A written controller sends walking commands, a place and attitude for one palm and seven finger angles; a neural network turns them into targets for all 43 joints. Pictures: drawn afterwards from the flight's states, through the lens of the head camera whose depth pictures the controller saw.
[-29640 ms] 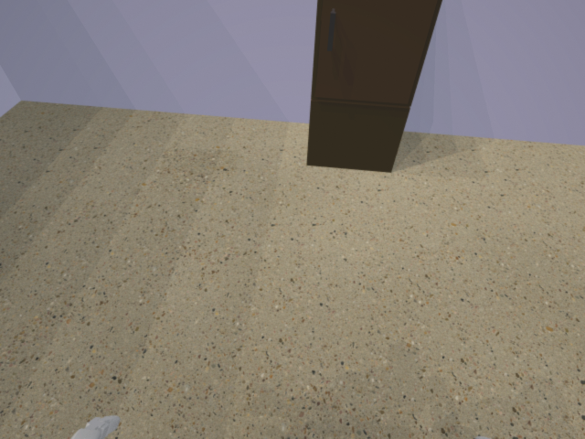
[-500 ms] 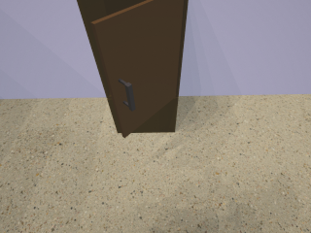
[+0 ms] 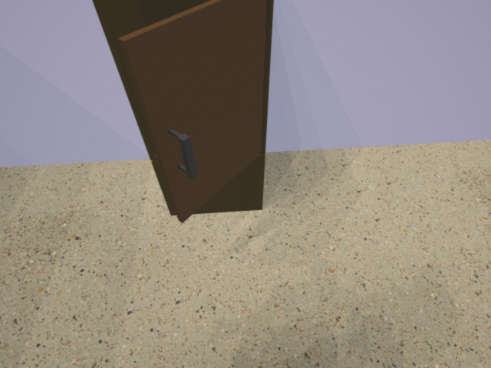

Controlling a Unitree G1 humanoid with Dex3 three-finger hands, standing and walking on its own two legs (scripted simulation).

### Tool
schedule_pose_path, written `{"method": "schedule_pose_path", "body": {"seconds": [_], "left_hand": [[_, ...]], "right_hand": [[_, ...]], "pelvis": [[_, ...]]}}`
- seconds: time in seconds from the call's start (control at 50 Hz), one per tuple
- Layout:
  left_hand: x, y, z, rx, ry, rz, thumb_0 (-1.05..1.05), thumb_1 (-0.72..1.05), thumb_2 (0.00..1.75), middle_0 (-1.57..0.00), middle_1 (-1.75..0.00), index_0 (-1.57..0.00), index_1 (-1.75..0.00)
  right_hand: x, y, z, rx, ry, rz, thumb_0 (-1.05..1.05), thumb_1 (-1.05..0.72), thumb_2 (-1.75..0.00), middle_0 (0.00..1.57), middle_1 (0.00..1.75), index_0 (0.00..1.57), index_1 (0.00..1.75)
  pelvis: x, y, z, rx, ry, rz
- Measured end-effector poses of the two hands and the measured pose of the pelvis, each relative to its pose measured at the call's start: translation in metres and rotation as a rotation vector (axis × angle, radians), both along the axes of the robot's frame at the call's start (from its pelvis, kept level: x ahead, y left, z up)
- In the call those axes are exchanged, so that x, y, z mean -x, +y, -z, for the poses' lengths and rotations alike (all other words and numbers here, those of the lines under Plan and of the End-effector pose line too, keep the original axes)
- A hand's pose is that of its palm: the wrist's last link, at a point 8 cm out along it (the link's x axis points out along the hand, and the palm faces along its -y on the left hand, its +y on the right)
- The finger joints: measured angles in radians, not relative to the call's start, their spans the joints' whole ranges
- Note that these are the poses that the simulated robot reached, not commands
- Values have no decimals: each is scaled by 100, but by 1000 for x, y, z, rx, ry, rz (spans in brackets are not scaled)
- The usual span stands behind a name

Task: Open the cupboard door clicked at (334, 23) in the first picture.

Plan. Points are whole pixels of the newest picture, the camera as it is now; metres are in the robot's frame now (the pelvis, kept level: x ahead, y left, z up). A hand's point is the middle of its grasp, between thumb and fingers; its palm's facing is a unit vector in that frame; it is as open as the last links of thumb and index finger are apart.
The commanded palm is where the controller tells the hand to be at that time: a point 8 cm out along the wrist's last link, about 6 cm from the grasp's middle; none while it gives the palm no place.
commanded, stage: walk to a spot facing it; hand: left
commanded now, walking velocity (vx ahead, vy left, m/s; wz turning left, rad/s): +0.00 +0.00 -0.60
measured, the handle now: (182, 154) +0.60 +0.20 -0.05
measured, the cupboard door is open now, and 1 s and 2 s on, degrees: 46 46 46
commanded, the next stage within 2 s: none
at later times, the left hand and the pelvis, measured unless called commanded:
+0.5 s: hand out of the picture +0.07 +0.18 -0.17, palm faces -0.19 -0.94 -0.29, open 7.4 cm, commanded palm none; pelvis -0.03 -0.02 -0.01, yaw -15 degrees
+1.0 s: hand out of the picture +0.15 +0.13 -0.18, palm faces -0.47 -0.83 -0.29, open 7.4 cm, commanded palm none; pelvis -0.05 -0.02 -0.03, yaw -32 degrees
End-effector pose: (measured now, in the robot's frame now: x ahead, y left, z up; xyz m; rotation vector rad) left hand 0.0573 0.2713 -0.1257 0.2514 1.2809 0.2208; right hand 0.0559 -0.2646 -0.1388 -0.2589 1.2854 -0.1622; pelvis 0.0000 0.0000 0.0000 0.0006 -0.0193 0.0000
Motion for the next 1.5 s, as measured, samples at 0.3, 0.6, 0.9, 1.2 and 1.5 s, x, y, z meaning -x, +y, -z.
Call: {"method": "schedule_pose_path", "body": {"seconds": [0.3, 0.6, 0.9, 1.2, 1.5], "left_hand": [[-17, -32, 15, 66, 25, 118, 0, 90, 90, -21, -30, -20, -30], [-23, -51, 12, 29, 53, 273, 0, 90, 90, -21, -30, -20, -30], [-97, -77, 9, 82, -71, 467, 0, 90, 90, -20, -30, -19, -29], [-104, -128, 17, 72, 13, 691, 0, 90, 90, -21, -30, -20, -30], [-212, -279, 3, 193, -90, 976, 0, 91, 90, -20, -30, -19, -29]], "right_hand": [[103, 17, 20, -43, 115, 192, 0, -90, -90, 21, 30, 21, 30], [57, -23, -5, -5, -148, 317, 0, -91, -90, 20, 30, 20, 30], [136, -6, -5, 29, -89, 429, 0, -90, -90, 21, 30, 21, 30], [209, -16, -11, 55, -87, 693, 1, -91, -90, 20, 30, 20, 30], [283, 76, -16, -71, 143, 959, 0, -90, -90, 21, 30, 21, 30]], "pelvis": [[18, -3, 12, -15, 0, 141], [33, -14, 6, -44, 32, 327], [44, -11, 9, 19, 28, 486], [43, -21, 9, -36, 26, 689], [5, -72, 2, -2, 53, 888]]}}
